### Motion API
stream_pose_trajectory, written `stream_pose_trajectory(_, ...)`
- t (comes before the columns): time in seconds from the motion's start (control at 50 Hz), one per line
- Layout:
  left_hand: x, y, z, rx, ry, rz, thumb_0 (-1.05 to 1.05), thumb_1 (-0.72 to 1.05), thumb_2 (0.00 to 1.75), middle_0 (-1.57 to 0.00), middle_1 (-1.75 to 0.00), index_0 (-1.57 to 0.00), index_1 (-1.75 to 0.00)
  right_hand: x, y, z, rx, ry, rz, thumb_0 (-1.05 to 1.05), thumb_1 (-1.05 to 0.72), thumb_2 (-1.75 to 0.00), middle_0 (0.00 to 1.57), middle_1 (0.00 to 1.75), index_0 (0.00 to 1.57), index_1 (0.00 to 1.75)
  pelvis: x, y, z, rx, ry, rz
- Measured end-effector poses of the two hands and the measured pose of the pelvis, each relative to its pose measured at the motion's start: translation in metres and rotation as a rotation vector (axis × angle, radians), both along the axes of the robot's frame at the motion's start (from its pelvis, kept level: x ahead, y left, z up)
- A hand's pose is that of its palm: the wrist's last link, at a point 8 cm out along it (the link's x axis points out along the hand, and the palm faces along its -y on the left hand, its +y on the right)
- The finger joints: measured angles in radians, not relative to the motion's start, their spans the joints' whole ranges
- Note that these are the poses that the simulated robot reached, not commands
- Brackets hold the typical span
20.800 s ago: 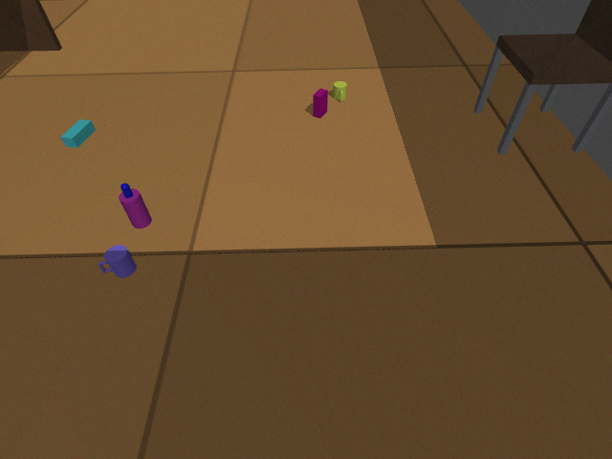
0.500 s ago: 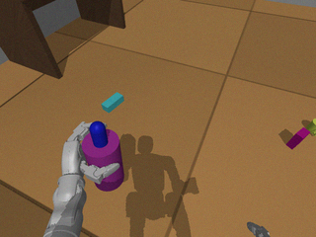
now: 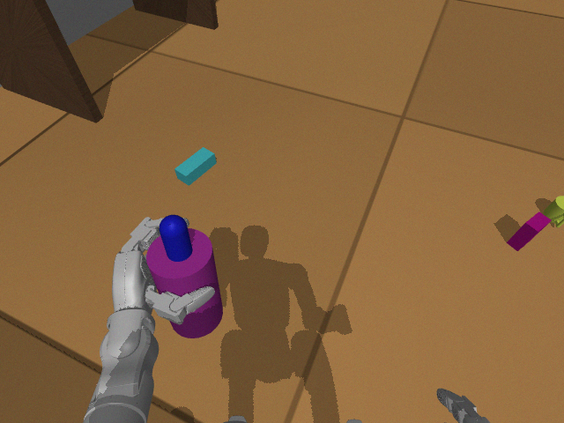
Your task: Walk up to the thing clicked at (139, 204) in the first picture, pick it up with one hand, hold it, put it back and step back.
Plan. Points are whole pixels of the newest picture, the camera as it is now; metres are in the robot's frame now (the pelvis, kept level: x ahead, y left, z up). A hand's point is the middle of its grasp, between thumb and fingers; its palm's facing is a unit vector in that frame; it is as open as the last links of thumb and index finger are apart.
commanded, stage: crouch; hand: left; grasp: from the side
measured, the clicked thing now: (185, 273) +0.34 +0.16 +0.01
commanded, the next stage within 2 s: lower in 1.64 s
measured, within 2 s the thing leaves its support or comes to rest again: neither
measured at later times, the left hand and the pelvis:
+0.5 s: hand (196, 304) +0.38 +0.20 -0.21, palm faces +0.21 -0.98 -0.01, open 11.8 cm; pelvis -0.03 +0.00 -0.19, yaw -2 degrees
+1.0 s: hand (204, 329) +0.40 +0.21 -0.40, palm faces +0.22 -0.98 -0.02, open 11.8 cm; pelvis -0.07 +0.00 -0.35, yaw -4 degrees
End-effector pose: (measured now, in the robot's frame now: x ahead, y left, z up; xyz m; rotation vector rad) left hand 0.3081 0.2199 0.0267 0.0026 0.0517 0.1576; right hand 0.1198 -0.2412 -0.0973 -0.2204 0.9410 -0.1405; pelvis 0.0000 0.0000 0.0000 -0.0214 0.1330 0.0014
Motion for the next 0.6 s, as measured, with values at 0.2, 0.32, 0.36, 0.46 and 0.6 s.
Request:
stream_pose_trajectory(0.2,0.006,0.008,-0.093,-0.017,-0.002,0.048,0.02,-0.55,1.04,-0.65,-0.96,-0.6,-0.93,-0.015,-0.016,-0.053,-0.059,0.093,0.03,0.01,-0.9,-0.91,0.2,0.29,0.2,0.3,-0.011,-0.001,-0.054,-0.01,0.187,0.0)
stream_pose_trajectory(0.32,0.028,0.016,-0.156,0.045,-0.045,-0.007,0.02,-0.54,1.04,-0.66,-0.95,-0.61,-0.92,-0.021,-0.024,-0.116,-0.084,0.152,0.039,0.01,-0.9,-0.91,0.2,0.29,0.2,0.3,-0.017,-0.001,-0.115,-0.022,0.309,-0.009)
stream_pose_trajectory(0.36,0.036,0.018,-0.175,0.056,-0.046,-0.019,0.02,-0.54,1.04,-0.66,-0.94,-0.61,-0.92,-0.023,-0.025,-0.138,-0.08,0.173,0.039,0.01,-0.91,-0.91,0.2,0.29,0.2,0.3,-0.019,-0.001,-0.133,-0.024,0.339,-0.013)
stream_pose_trajectory(0.46,0.045,0.025,-0.22,0.023,-0.037,0.039,0.02,-0.54,1.04,-0.66,-0.94,-0.61,-0.92,-0.031,-0.022,-0.189,-0.051,0.234,0.052,0.01,-0.92,-0.91,0.2,0.29,0.2,0.3,-0.024,-0.001,-0.172,-0.023,0.403,-0.022)
stream_pose_trajectory(0.6,0.041,0.024,-0.29,0.019,-0.001,0.044,0.01,-0.54,1.04,-0.65,-0.95,-0.6,-0.92,-0.048,-0.02,-0.25,-0.032,0.295,0.08,0.01,-0.93,-0.92,0.2,0.29,0.2,0.3,-0.039,-0.004,-0.225,-0.019,0.446,-0.027)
